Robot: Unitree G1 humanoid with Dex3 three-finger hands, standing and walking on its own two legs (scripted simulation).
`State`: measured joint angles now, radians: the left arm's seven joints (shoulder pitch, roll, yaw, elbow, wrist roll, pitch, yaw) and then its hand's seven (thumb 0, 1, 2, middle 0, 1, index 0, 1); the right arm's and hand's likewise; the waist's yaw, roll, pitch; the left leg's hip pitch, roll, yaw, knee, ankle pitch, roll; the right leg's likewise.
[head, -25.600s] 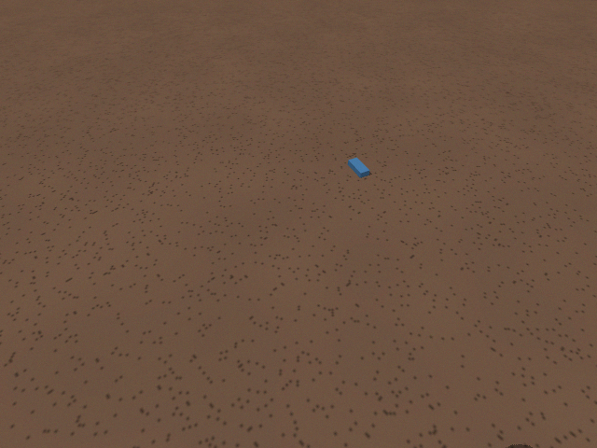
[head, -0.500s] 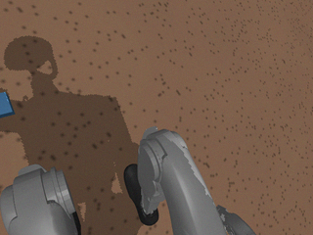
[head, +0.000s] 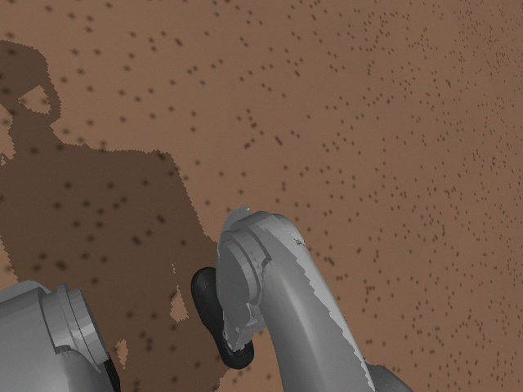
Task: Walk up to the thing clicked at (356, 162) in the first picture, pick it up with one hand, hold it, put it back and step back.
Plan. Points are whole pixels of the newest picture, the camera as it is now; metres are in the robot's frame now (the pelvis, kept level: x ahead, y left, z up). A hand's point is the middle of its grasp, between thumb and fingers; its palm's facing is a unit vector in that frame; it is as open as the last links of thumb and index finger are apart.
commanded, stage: rest palm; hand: left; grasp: from above
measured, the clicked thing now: out of the picture +0.47 +0.31 -0.29
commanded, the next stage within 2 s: close in 0.60 s
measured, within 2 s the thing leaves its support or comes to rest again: neither
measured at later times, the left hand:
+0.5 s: hand out of the picture +0.45 +0.30 -0.26, palm faces -0.46 -0.10 -0.88, open 13.7 cm
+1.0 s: hand out of the picture +0.45 +0.29 -0.26, palm faces -0.45 -0.10 -0.89, open 12.2 cm
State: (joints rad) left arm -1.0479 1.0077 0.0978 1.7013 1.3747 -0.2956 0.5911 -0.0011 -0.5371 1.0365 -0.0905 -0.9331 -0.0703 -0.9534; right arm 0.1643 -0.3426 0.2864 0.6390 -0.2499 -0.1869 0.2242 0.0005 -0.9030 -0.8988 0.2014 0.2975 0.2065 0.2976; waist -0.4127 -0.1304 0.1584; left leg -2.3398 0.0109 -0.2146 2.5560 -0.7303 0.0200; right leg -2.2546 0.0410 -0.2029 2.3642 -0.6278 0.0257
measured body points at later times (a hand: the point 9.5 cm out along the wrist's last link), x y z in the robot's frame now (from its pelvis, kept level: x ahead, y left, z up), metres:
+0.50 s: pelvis +0.00 +0.00 +0.00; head +0.28 +0.13 +0.32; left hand +0.47 +0.30 -0.21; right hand +0.05 -0.25 -0.05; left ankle +0.06 +0.12 -0.27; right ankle +0.12 -0.11 -0.27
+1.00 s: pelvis -0.01 +0.00 +0.01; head +0.28 +0.13 +0.33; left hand +0.47 +0.30 -0.21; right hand +0.04 -0.24 -0.03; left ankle +0.06 +0.12 -0.27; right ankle +0.12 -0.11 -0.27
